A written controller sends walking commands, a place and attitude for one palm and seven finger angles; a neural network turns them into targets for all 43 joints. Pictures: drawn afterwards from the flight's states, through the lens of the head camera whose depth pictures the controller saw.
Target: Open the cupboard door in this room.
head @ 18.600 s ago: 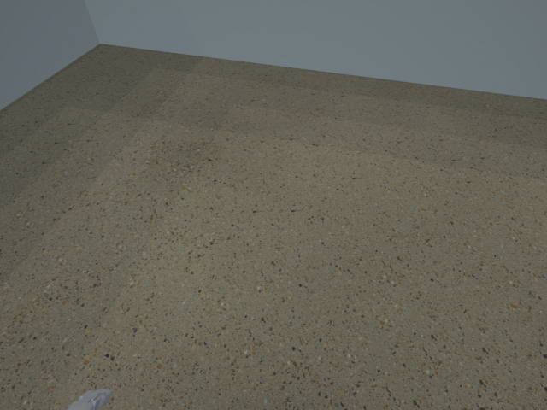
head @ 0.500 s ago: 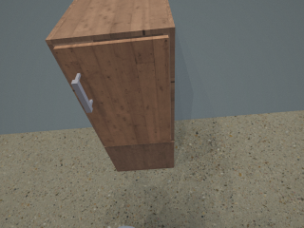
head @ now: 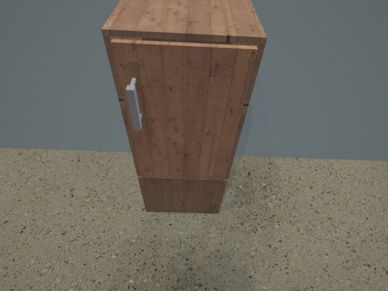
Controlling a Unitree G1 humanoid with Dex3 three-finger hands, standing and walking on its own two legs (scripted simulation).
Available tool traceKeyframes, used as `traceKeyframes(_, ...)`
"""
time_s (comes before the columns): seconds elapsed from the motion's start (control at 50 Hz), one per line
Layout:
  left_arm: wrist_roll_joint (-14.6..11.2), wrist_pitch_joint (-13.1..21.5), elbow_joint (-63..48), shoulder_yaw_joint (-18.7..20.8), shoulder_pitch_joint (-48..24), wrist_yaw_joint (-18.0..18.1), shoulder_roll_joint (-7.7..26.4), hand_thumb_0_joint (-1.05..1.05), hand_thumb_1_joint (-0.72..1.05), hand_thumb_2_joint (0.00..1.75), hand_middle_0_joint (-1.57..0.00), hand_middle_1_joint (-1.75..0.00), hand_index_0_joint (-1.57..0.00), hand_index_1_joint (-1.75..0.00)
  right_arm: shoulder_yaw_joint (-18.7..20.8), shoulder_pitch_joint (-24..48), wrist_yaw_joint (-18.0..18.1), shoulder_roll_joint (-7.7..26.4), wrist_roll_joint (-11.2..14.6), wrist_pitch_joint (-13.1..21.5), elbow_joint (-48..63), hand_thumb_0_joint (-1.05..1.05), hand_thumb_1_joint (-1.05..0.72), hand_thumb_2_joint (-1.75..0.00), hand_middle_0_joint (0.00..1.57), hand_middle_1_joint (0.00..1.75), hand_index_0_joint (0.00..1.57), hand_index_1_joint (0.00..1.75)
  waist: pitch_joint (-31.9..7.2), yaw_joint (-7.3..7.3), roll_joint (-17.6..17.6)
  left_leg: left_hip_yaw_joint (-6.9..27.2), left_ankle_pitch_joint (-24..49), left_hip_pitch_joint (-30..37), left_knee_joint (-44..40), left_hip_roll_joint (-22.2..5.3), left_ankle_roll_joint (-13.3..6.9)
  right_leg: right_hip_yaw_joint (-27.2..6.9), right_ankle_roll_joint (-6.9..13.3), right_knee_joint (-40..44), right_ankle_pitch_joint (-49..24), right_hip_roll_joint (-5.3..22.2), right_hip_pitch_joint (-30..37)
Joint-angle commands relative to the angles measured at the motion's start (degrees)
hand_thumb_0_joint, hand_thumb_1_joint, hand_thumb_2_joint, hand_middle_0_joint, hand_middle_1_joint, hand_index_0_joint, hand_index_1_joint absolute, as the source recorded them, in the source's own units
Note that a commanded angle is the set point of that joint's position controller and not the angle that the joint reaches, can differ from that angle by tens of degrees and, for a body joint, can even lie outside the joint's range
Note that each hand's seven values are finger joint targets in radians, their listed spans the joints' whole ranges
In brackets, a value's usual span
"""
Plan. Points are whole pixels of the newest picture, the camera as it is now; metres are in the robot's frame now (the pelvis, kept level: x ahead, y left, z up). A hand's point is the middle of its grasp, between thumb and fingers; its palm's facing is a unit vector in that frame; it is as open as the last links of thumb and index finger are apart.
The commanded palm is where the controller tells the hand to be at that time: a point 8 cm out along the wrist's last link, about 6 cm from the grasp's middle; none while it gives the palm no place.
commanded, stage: come to a stop and stand still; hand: left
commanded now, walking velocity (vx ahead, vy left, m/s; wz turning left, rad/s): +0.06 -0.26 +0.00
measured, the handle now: (135, 104) +0.58 +0.23 +0.03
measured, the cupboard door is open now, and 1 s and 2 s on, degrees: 0 0 0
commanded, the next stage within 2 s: look again from close up in 0.72 s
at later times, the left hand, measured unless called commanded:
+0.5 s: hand out of the picture +0.10 +0.17 -0.17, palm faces +0.03 -0.97 -0.22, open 7.3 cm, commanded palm none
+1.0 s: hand out of the picture +0.01 +0.18 -0.18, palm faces +0.02 -0.98 -0.19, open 7.3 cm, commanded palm none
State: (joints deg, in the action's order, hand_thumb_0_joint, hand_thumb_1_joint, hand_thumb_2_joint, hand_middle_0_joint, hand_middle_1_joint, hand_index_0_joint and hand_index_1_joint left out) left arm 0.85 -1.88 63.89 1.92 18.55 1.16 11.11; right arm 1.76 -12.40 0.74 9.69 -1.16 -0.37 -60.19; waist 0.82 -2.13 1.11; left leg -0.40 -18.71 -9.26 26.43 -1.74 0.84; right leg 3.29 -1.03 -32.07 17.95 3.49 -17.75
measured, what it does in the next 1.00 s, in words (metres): steps on the spot: right foot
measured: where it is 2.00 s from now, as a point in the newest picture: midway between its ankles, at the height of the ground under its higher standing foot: outside the picture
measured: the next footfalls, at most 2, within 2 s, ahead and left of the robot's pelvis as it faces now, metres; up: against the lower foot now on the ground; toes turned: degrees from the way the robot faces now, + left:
right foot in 0.28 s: +0.06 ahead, -0.11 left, +0.00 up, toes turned -4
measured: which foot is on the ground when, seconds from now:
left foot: down 0.00-1.00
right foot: up 0.00-0.26, down 0.28-1.00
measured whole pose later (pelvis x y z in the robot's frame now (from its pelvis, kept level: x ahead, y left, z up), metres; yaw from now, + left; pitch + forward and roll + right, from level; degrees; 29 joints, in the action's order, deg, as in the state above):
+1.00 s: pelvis +0.02 +0.01 +0.00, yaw -1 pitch -2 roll -1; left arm 0.7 0.7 64.2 -0.3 17.3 2.6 7.6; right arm 0.9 -14.7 2.0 10.1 -0.9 0.7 -59.9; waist 2.4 -0.4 -1.7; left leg -2.5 -20.3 -9.4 31.7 -1.8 -0.3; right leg 3.7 -0.1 -29.7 15.7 0.9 -12.1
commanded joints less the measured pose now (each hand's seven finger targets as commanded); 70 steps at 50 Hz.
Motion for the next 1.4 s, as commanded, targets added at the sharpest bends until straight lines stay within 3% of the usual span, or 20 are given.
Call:
traceKeyframes(0.0, 1.1, 0.6, -3.2, 1.0, -1.8, -1.0, 2.2, 0.00, 0.90, 0.90, -0.20, -0.30, -0.20, -0.30, 1.5, -3.2, 1.5, 10.4, -0.6, 1.1, 1.3, 0.00, -0.90, -0.90, 0.20, 0.30, 0.20, 0.30, 9.5, 2.23, -12.9, 18.8, -13.6, -9.2, -23.5, -16.3, -5.8, -3.3, 0.0, -16.0, 4.9, -0.2, -8.1)
traceKeyframes(0.04, 0.5, 1.1, -1.7, 1.0, 0.4, -1.2, 2.0, 0.00, 0.90, 0.90, -0.20, -0.30, -0.20, -0.30, 0.3, -1.9, 1.8, 6.5, -0.1, 1.7, 0.8, 0.00, -0.90, -0.90, 0.20, 0.30, 0.20, 0.30, 8.5, 0.59, -12.3, 10.1, -0.5, -5.5, -20.0, -11.1, -5.1, -3.9, -0.5, -17.3, 0.6, -0.1, -8.0)
traceKeyframes(0.08, 0.2, 1.7, -1.2, 0.6, 0.5, -1.3, 1.5, 0.00, 0.90, 0.90, -0.20, -0.30, -0.20, -0.30, -0.1, -3.2, 2.0, 5.5, 0.4, 2.3, 0.0, 0.00, -0.90, -0.90, 0.20, 0.30, 0.20, 0.30, 6.0, 0.48, -10.9, 5.8, 16.4, -0.2, -16.3, -9.5, -5.8, -2.8, -1.3, -15.9, -1.1, 0.0, -7.7)
traceKeyframes(0.14, -0.3, 2.0, -2.2, 0.0, -3.0, -0.7, 1.2, 0.00, 0.90, 0.90, -0.20, -0.30, -0.20, -0.30, 0.0, -7.1, 2.5, 5.5, 0.2, 2.6, -2.0, 0.00, -0.90, -0.90, 0.20, 0.30, 0.20, 0.30, 2.0, 2.31, -11.5, 5.0, 41.0, 7.4, -10.2, -10.7, -7.6, -1.6, -1.4, -8.5, 2.6, 0.0, -5.3)
traceKeyframes(0.18, -0.5, 2.4, -2.8, -0.1, -5.4, -0.4, 1.7, 0.00, 0.90, 0.90, -0.20, -0.30, -0.20, -0.30, 0.4, -8.7, 2.5, 6.2, 0.1, 2.4, -3.1, 0.00, -0.90, -0.90, 0.20, 0.30, 0.20, 0.30, 1.4, 3.43, -10.5, 6.1, 47.9, 10.0, -6.8, -11.3, -7.7, -0.6, -0.9, -0.5, 3.6, -0.4, -2.7)
traceKeyframes(0.2, -0.6, 2.6, -2.3, -0.1, -3.8, -0.3, 1.6, 0.00, 0.90, 0.90, -0.20, -0.30, -0.20, -0.30, 0.7, -8.7, 2.5, 6.6, 0.2, 2.3, -3.4, 0.00, -0.90, -0.90, 0.20, 0.30, 0.20, 0.30, 0.1, 2.70, -9.9, 5.8, 48.3, 11.2, -4.8, -10.8, -6.9, -0.1, -0.7, 4.7, 0.4, -0.6, -0.3)
traceKeyframes(0.24, -0.6, 3.1, -0.5, -0.1, 0.1, 0.0, 2.6, 0.00, 0.90, 0.90, -0.20, -0.30, -0.20, -0.30, 0.8, -9.1, 2.5, 5.7, 0.8, 2.2, -3.6, 0.00, -0.90, -0.90, 0.20, 0.30, 0.20, 0.30, -2.3, 1.41, -6.5, 3.6, 40.9, 6.0, -0.4, -7.7, -3.4, -0.9, 0.1, 12.3, -17.0, 0.9, 10.6)
traceKeyframes(0.28, -0.6, 3.4, 0.7, 0.0, 1.9, 0.9, 5.2, 0.00, 0.90, 0.90, -0.20, -0.30, -0.20, -0.30, 0.1, -8.4, 2.1, 2.5, 1.3, 2.3, -3.0, 0.00, -0.90, -0.90, 0.20, 0.30, 0.20, 0.30, -4.0, 1.29, 0.3, 1.1, 19.7, -4.5, -1.6, -4.1, -0.6, -6.1, 3.0, 7.1, -40.4, 8.2, 21.1)
traceKeyframes(0.32, -0.8, 3.6, 0.9, 0.0, 1.0, 1.1, 5.0, 0.00, 0.90, 0.90, -0.20, -0.30, -0.20, -0.30, 0.0, -8.6, 2.1, 2.0, 0.9, 1.7, -3.8, 0.00, -0.90, -0.90, 0.20, 0.30, 0.20, 0.30, -2.9, 1.64, 8.8, 0.3, 12.9, -3.9, -2.8, -3.2, 0.4, -6.3, 5.0, 6.2, -43.7, 8.5, 19.4)
traceKeyframes(0.44, -1.0, 3.2, -0.4, -0.6, -1.5, 1.6, 2.8, 0.00, 0.90, 0.90, -0.20, -0.30, -0.20, -0.30, -0.2, -9.8, 2.4, 2.3, 0.6, 1.8, -6.3, 0.00, -0.90, -0.90, 0.20, 0.30, 0.20, 0.30, -1.1, 1.79, 0.8, 0.9, 27.9, 3.0, -4.0, -5.0, -0.4, -3.0, 3.1, 5.9, -35.1, 4.3, 13.8)
traceKeyframes(0.78, -0.7, 3.1, -0.4, -0.7, -1.5, 1.5, 3.3, 0.00, 0.90, 0.90, -0.20, -0.30, -0.20, -0.30, -0.2, -7.4, 2.4, 2.8, 0.7, 1.1, -5.7, 0.00, -0.90, -0.90, 0.20, 0.30, 0.20, 0.30, 1.4, 2.21, -1.3, 0.7, 22.3, 4.6, -5.4, -5.2, -0.6, -3.6, 2.9, 9.9, -29.0, 3.7, 12.4)
traceKeyframes(0.8, 0.2, 4.8, 2.2, 0.0, 5.5, 3.7, 5.7, 0.00, 0.90, 0.90, -0.20, -0.30, -0.20, -0.30, 0.2, -0.7, 1.5, 6.2, 1.0, 1.8, -1.2, 0.00, -0.90, -0.90, 0.20, 0.30, 0.20, 0.30, 3.4, -0.92, 0.9, -3.5, 19.7, -4.0, 10.0, -3.8, 0.3, -7.9, 0.3, 7.9, -55.9, 6.5, 11.7)
traceKeyframes(0.82, 0.4, 5.4, -0.4, 0.8, 6.2, 3.4, 8.0, 0.00, 0.90, 0.90, -0.20, -0.30, -0.20, -0.30, -0.2, -3.0, 1.2, 2.1, 1.0, 1.5, 2.0, 0.00, -0.90, -0.90, 0.20, 0.30, 0.20, 0.30, -1.2, 1.27, 2.3, -0.3, -2.2, -8.5, 11.6, -1.9, -1.0, -12.0, 4.1, 6.6, -62.5, 11.1, 17.4)
traceKeyframes(0.84, 0.4, 5.5, -1.2, -0.1, 3.8, 2.9, 6.4, 0.00, 0.90, 0.90, -0.20, -0.30, -0.20, -0.30, -0.1, -2.9, 1.3, 1.8, 1.0, 1.4, 2.2, 0.00, -0.90, -0.90, 0.20, 0.30, 0.20, 0.30, -0.8, 2.27, -1.7, -0.1, -5.4, -8.3, 9.5, -2.2, -1.1, -11.2, 6.8, 7.1, -58.8, 11.5, 15.9)
traceKeyframes(0.88, 0.2, 4.7, -2.5, -0.6, -0.6, 2.3, 5.2, 0.00, 0.90, 0.90, -0.20, -0.30, -0.20, -0.30, -0.5, -8.2, 0.7, 0.7, 0.9, 1.4, 0.9, 0.00, -0.90, -0.90, 0.20, 0.30, 0.20, 0.30, -1.9, 4.44, -3.2, -1.1, 3.2, -0.9, -0.8, -2.4, -0.8, -5.1, 6.1, 5.5, -32.4, 6.5, 9.6)
traceKeyframes(0.92, -0.2, 3.7, -3.1, -0.9, 0.3, 1.9, 2.5, 0.00, 0.90, 0.90, -0.20, -0.30, -0.20, -0.30, -0.6, -9.4, 0.8, 4.3, 0.1, 1.9, 1.1, 0.00, -0.90, -0.90, 0.20, 0.30, 0.20, 0.30, -2.4, 3.31, -5.1, 2.6, 10.8, -2.2, -2.1, -6.4, -2.8, -3.3, 3.8, 4.8, -9.8, 1.7, 7.5)
traceKeyframes(0.96, 0.0, 2.8, -3.1, -1.3, -0.5, 1.3, 2.0, 0.00, 0.90, 0.90, -0.20, -0.30, -0.20, -0.30, -0.9, -6.9, 0.9, 5.0, 0.2, 1.8, 2.4, 0.00, -0.90, -0.90, 0.20, 0.30, 0.20, 0.30, 3.6, 2.52, -7.2, 4.1, 8.3, -5.9, -5.6, -6.8, -3.6, -2.6, 3.1, 4.8, -3.2, 0.3, 5.6)
traceKeyframes(1.06, 0.2, 2.2, -2.3, -1.8, 1.5, 0.5, 1.5, 0.00, 0.90, 0.90, -0.20, -0.30, -0.20, -0.30, -1.3, -6.6, 0.9, 5.8, 0.2, 1.8, 3.1, 0.00, -0.90, -0.90, 0.20, 0.30, 0.20, 0.30, 10.0, 1.44, -3.6, 5.6, -6.6, -11.1, -11.3, -5.7, -4.4, -3.2, 2.9, 5.6, 0.1, 0.0, 3.6)
traceKeyframes(1.14, 0.3, 2.2, -2.2, -1.8, 2.5, 0.2, 1.7, 0.00, 0.90, 0.90, -0.20, -0.30, -0.20, -0.30, -1.3, -7.6, 0.8, 5.9, 0.1, 1.7, 2.7, 0.00, -0.90, -0.90, 0.20, 0.30, 0.20, 0.30, 9.5, 1.29, -2.1, 5.8, -11.0, -11.6, -12.4, -5.2, -4.6, -3.5, 2.9, 5.7, 0.9, 0.2, 3.5)
traceKeyframes(1.38, -0.2, 3.3, -1.4, -1.5, 2.1, 0.5, 1.7, 0.00, 0.90, 0.90, -0.20, -0.30, -0.20, -0.30, -2.1, -11.3, 1.1, 2.8, 0.4, 2.3, -1.4, 0.00, -0.90, -0.90, 0.20, 0.30, 0.20, 0.30, 3.9, 2.14, 0.4, 1.5, 5.3, -4.5, -5.9, -3.4, -3.7, -6.0, 3.4, 7.0, -6.4, 2.3, 4.3)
